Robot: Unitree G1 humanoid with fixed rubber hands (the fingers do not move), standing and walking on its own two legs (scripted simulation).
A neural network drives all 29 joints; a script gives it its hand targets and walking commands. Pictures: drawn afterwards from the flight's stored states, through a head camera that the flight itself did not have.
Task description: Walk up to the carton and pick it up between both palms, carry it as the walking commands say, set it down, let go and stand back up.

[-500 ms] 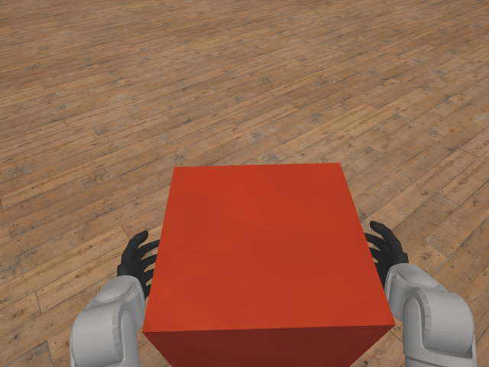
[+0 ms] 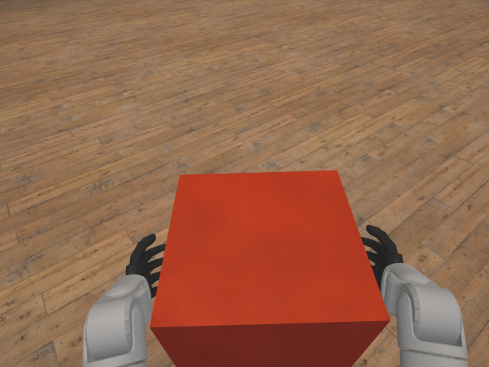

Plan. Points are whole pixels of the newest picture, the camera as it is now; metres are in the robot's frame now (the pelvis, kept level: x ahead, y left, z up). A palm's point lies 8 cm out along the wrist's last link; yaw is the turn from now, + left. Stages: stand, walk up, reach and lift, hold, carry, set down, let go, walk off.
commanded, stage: carry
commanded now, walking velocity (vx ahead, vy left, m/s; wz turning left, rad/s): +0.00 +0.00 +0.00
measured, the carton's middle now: (261, 278) +0.30 -0.01 -0.01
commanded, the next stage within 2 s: hold in 0.76 s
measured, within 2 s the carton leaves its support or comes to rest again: neither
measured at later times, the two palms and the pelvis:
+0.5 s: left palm (138, 296) +0.24 +0.18 +0.05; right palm (387, 286) +0.24 -0.19 +0.06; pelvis -0.02 +0.00 +0.00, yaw +0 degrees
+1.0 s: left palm (151, 304) +0.24 +0.17 +0.04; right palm (394, 289) +0.24 -0.20 +0.05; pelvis -0.01 +0.00 +0.01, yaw +6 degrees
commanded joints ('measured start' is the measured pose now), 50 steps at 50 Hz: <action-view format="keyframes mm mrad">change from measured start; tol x2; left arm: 1 -483 -762 -711 -105 -301 -32 -186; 38 -407 -679 -612 40 -162 -278 -159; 39 -346 -683 -469 192 -141 -308 -139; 40 -440 -619 -475 156 -136 -346 -112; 41 -408 -607 -464 178 -124 -363 -89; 44 -382 -642 -535 141 -146 -376 -54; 47 -431 -625 -533 99 -129 -384 -46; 50 -402 -603 -510 171 -105 -382 -56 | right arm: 1 -469 752 700 -116 300 -27 180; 25 -429 721 636 -16 204 -181 175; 38 -385 673 601 13 154 -274 167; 39 -351 527 437 167 61 -324 167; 40 -392 445 437 130 50 -373 159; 41 -406 415 446 114 59 -397 155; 43 -423 412 467 78 92 -413 165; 44 -399 423 480 54 108 -414 169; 50 -409 463 474 95 108 -399 190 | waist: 1 2 4 -183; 38 -2 6 -180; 39 -31 22 -46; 40 -72 13 -4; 41 -75 -31 -14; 43 -74 3 -47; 45 -115 32 -87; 50 -74 7 -15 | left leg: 1 86 139 -142 -98 188 -5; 38 96 135 -154 -117 196 -1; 39 264 -54 -321 -146 143 6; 40 304 -31 -339 -173 86 10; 43 439 -9 -365 -171 171 -8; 44 502 -5 -374 -159 242 -15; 47 482 3 -377 -178 235 -24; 50 434 -7 -351 -200 186 -19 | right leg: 1 45 -84 89 -74 106 -31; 38 67 -79 86 -89 102 -26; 39 134 132 247 -170 125 -97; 40 145 113 228 -169 96 -99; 44 72 117 227 -171 150 -74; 50 146 118 233 -202 148 -59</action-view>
